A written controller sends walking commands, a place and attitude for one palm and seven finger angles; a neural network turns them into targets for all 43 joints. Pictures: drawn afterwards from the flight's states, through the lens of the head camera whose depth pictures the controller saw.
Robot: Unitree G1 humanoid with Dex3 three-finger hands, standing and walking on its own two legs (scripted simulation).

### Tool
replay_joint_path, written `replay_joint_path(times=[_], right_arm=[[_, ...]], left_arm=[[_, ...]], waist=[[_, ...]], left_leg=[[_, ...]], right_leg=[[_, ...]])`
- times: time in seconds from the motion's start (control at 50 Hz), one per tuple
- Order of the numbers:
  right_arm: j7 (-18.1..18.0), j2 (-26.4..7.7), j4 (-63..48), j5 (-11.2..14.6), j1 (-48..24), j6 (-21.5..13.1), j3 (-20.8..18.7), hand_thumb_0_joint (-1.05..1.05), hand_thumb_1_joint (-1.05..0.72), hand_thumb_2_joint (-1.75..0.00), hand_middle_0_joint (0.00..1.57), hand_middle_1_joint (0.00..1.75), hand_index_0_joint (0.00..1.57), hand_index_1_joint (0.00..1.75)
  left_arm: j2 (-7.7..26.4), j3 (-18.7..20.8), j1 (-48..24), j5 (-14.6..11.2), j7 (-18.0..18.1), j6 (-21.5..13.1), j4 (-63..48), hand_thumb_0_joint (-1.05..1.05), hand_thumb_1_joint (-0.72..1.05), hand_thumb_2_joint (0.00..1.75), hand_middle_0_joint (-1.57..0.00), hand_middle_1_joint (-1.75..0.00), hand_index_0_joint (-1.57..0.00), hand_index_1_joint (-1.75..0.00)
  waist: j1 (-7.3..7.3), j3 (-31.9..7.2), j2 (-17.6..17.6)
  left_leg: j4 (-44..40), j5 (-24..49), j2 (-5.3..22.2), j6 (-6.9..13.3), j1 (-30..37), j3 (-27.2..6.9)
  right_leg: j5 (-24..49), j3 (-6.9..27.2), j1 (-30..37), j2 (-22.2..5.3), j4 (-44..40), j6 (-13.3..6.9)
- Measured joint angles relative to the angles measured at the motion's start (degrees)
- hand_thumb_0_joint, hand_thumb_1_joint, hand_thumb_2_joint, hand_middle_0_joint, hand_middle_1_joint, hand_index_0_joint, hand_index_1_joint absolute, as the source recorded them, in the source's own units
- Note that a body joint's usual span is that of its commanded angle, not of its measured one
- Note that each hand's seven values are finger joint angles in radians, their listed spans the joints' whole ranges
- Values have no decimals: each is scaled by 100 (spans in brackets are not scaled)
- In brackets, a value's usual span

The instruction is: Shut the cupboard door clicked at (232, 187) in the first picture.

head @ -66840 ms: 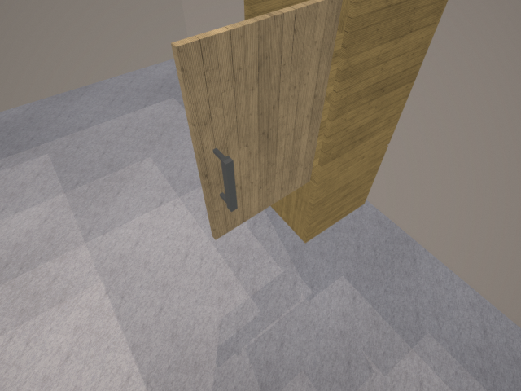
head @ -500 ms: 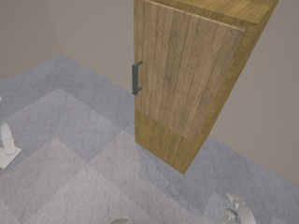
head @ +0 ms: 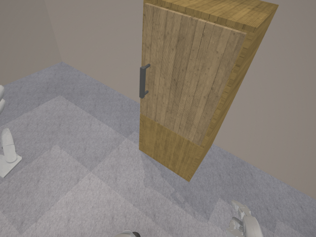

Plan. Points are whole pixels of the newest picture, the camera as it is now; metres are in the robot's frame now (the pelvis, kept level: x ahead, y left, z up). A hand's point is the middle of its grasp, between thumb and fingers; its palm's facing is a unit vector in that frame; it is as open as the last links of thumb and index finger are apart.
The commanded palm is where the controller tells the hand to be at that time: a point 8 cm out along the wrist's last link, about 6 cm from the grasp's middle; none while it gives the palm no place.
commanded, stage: step back with the hand held close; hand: left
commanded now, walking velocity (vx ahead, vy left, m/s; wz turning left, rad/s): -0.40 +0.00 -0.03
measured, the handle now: (144, 81) +0.82 +0.09 -0.07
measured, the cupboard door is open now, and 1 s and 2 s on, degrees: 1 1 1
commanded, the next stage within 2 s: stop stepping back and stand still in 0.12 s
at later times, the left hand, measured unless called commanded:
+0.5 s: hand out of the picture +0.13 +0.32 +0.18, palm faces +0.41 -0.84 -0.34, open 7.4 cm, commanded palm +0.07 +0.35 +0.19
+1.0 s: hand out of the picture +0.10 +0.35 +0.18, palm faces +0.40 -0.81 -0.42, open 7.4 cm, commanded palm +0.04 +0.39 +0.19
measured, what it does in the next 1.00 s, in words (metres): walks backwards: right foot, then left foot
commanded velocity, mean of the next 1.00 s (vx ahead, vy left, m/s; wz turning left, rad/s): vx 0.04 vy -0.07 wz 0.00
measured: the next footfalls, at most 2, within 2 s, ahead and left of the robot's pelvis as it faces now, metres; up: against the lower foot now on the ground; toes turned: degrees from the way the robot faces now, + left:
right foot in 0.34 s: -0.12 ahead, -0.07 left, +0.00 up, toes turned -7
left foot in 0.44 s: +0.07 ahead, +0.11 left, +0.00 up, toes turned -4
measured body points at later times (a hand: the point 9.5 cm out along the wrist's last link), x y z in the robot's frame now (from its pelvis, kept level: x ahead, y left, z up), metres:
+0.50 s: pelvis -0.09 +0.06 +0.00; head -0.12 +0.09 +0.44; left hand +0.10 +0.36 +0.20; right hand +0.03 -0.19 -0.08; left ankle +0.03 +0.11 -0.72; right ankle -0.16 -0.06 -0.72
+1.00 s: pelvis -0.12 +0.10 +0.01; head -0.13 +0.10 +0.46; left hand +0.08 +0.39 +0.20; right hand -0.01 -0.15 -0.09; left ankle -0.09 +0.23 -0.72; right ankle -0.14 +0.00 -0.72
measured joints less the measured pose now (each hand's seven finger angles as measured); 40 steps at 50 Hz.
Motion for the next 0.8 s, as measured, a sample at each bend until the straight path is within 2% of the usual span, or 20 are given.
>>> replay_joint_path(times=[0.04,0.06,0.1,0.12,0.16,0.22,0.3,0.34,0.36,0.4,0.44,0.48,0.52,0.56,0.6,0.64,0.68,0.72,0.76,0.8], right_arm=[[-4,-72,36,10,179,48,5,1,-90,-90,21,30,20,30],[-26,-132,35,21,268,62,9,1,-90,-90,21,30,20,30],[-94,-219,61,59,289,39,-18,1,-90,-90,21,30,20,30],[-101,-218,106,69,225,17,-36,1,-90,-90,21,30,20,30],[-62,-161,146,16,114,-19,-70,1,-90,-90,21,30,20,30],[55,-45,52,-3,112,-105,-70,1,-90,-90,21,30,20,30],[144,54,-105,-45,154,-216,-8,1,-90,-90,21,30,20,30],[147,58,-189,-67,83,-201,57,1,-90,-90,21,30,20,30],[140,5,-141,-86,25,-173,69,1,-90,-90,21,30,20,30],[116,-35,46,-76,94,-80,91,1,-90,-90,21,30,20,30],[47,-80,135,-19,327,22,121,1,-90,-90,21,30,21,30],[-60,-146,210,48,471,42,107,1,-90,-90,21,30,21,30],[-116,-134,313,83,478,45,121,1,-90,-90,21,30,20,30],[-104,-63,297,52,481,18,126,1,-90,-90,21,30,20,30],[-43,6,161,17,536,-52,109,1,-90,-90,21,30,20,30],[44,40,-49,28,584,-84,119,1,-90,-90,21,30,20,30],[114,5,-62,20,582,-46,102,1,-90,-90,21,30,20,30],[128,-38,54,12,651,43,80,1,-90,-90,21,30,20,30],[81,-104,140,21,765,118,52,1,-90,-90,21,30,20,30],[-4,-216,198,40,842,118,9,1,-90,-90,21,30,20,30]], left_arm=[[15,-9,130,41,38,58,-16,1,88,90,-22,-31,-21,-30],[2,-24,124,58,47,85,-16,1,88,90,-22,-31,-21,-30],[-11,-27,-133,74,36,110,58,1,88,90,-22,-31,-21,-30],[-17,14,-274,79,16,86,145,1,88,90,-22,-31,-21,-30],[-27,125,-415,58,-34,100,272,1,88,90,-22,-31,-21,-30],[-32,175,-225,-66,-71,209,82,1,89,90,-21,-31,-21,-30],[41,109,263,-160,-76,261,-426,1,89,90,-21,-31,-21,-30],[183,189,412,-146,-54,270,-613,1,89,90,-21,-31,-21,-30],[181,152,397,-128,-48,287,-627,1,89,90,-22,-31,-21,-30],[212,82,392,-105,-21,390,-559,1,88,90,-22,-31,-21,-30],[134,18,327,-68,41,549,-382,1,88,90,-22,-31,-22,-30],[-42,-72,-63,-20,97,694,-22,1,88,90,-22,-31,-22,-30],[-229,-69,-389,-29,145,826,343,1,88,90,-22,-31,-21,-30],[-359,-38,-481,-67,156,966,517,1,89,90,-22,-31,-21,-30],[-374,-67,-361,-99,117,1047,426,1,89,90,-21,-31,-21,-30],[-224,-65,-11,-84,63,1005,60,1,89,90,-21,-31,-21,-30],[-72,-64,357,-58,19,884,-350,1,89,90,-21,-31,-21,-30],[31,-60,561,0,56,684,-478,1,89,90,-22,-31,-21,-30],[41,-53,508,74,137,554,-317,1,88,90,-22,-31,-21,-30],[-38,-55,247,122,230,540,-33,1,88,90,-22,-31,-22,-30]], waist=[[43,-130,-74],[41,-192,-59],[7,-78,-3],[10,35,4],[-13,188,49],[-7,206,94],[14,19,32],[84,13,-141],[118,96,-57],[189,50,-28],[184,-174,-20],[46,-209,18],[1,-136,-41],[-64,-70,-65],[-156,5,-46],[-195,53,-144],[-112,97,-210],[11,4,-286],[70,-138,-297],[64,-197,-237]], left_leg=[[412,-233,-123,-56,175,-101],[255,-92,-151,9,310,-165],[-39,889,-165,369,290,-187],[-100,1040,-158,552,269,-178],[-381,1157,-94,682,272,-191],[-1038,1526,44,581,354,-133],[-1546,1610,8,367,309,60],[-1174,1030,-124,146,38,250],[-721,608,-106,46,-70,178],[271,12,-188,-41,1,-108],[513,-243,-211,-12,454,-299],[337,246,-300,303,578,-304],[141,431,-401,450,697,-232],[-356,666,-433,309,868,-178],[-839,759,-449,70,992,-157],[-705,121,-502,-116,804,11],[622,-383,-498,-119,402,1],[1574,-689,-422,-44,287,-74],[1487,-813,-225,53,517,-84],[782,-789,-32,143,983,-76]], right_leg=[[2,125,-7,-71,25,122],[-5,140,-53,-75,50,179],[-102,99,-188,-47,193,192],[-298,141,-306,21,427,144],[-687,82,-525,212,1022,15],[-1031,-234,-463,399,1198,-119],[-1009,-600,248,366,9,-247],[-538,-527,494,164,-704,-408],[-163,-528,459,165,-632,-372],[-122,-453,443,115,-331,-293],[-309,-409,440,49,-109,-195],[-439,-523,435,-62,90,-63],[-697,-378,374,-89,277,-81],[-897,-274,217,36,444,-150],[-922,-414,236,179,170,-236],[-736,-461,294,175,-395,-474],[145,-436,128,81,-423,-630],[368,-362,53,0,-379,-600],[259,-375,32,-91,-373,-473],[197,-471,0,-188,-249,-392]])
